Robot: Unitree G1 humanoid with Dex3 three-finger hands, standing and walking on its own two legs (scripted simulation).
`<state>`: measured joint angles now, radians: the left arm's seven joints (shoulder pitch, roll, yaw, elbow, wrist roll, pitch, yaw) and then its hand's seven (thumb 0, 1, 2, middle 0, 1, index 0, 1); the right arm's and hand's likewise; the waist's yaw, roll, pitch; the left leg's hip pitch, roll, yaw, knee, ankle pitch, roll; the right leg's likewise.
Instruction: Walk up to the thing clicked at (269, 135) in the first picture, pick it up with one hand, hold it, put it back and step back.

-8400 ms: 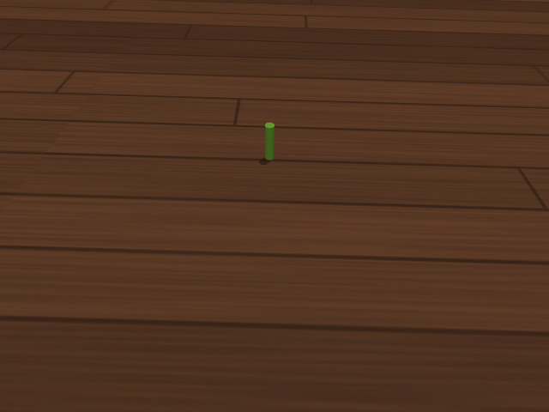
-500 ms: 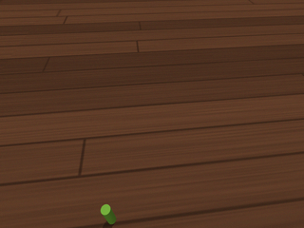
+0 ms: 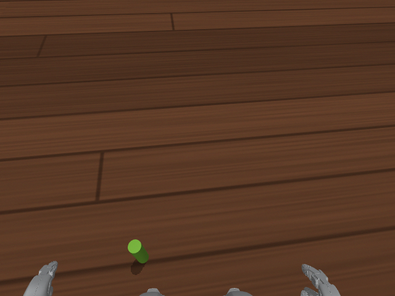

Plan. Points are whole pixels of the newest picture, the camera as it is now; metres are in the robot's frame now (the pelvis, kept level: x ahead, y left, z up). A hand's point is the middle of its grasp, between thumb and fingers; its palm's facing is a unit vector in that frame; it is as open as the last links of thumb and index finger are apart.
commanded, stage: go down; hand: left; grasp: from the side
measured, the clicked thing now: (139, 252) +0.34 +0.22 -0.62
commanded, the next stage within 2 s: none
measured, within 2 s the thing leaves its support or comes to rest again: neither
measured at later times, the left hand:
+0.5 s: hand out of the picture +0.15 +0.28 -0.16, palm faces +0.08 -0.95 -0.31, open 17.4 cm
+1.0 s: hand (64, 274) +0.21 +0.33 -0.24, palm faces +0.10 -0.97 -0.21, open 17.4 cm
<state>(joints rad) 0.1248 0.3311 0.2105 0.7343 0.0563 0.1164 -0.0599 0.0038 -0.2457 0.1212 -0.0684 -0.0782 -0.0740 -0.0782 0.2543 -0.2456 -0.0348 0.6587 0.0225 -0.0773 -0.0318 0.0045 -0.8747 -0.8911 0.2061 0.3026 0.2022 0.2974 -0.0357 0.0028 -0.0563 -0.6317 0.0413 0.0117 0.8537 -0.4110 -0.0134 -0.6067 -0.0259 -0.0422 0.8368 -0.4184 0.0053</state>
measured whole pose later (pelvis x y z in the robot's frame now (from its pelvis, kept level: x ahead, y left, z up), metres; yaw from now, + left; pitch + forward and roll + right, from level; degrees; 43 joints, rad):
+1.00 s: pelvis -0.05 +0.01 -0.16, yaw -1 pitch +28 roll -4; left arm -0.01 0.51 0.49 0.66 -0.12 -0.22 -0.38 -0.01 -0.56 0.07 -0.08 -0.10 -0.08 -0.10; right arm 0.13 -0.28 -0.01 0.61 0.00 -0.20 -0.05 0.01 -0.91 -0.90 0.21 0.30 0.20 0.30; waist -0.03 -0.02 -0.17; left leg -1.48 0.05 -0.04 1.64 -0.65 -0.01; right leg -1.43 -0.03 -0.06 1.59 -0.66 0.01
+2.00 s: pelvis -0.08 +0.01 -0.30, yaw -4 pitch +33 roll -6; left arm -0.34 0.75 0.74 0.92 -0.24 -0.37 -0.72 -0.01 -0.60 0.09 -0.06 -0.07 -0.05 -0.09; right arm 0.07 -0.33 0.06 0.68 -0.02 -0.21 -0.06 0.00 -0.92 -0.91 0.21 0.30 0.20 0.30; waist -0.03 -0.02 -0.14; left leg -1.99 0.05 -0.10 2.09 -0.69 -0.01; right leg -1.91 -0.02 -0.08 2.03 -0.69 0.00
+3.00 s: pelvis -0.10 +0.01 -0.40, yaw -8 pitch +27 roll -8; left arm -0.49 0.77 0.80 1.20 -0.35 -0.69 -0.81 -0.01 -0.60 0.03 -0.08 -0.06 -0.05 -0.09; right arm -0.02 -0.37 0.16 0.70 -0.11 -0.23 -0.02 0.00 -0.92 -0.91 0.21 0.30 0.20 0.30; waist -0.08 -0.11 0.01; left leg -2.20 0.05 -0.17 2.42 -0.71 -0.01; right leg -2.12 0.00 -0.12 2.32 -0.69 0.01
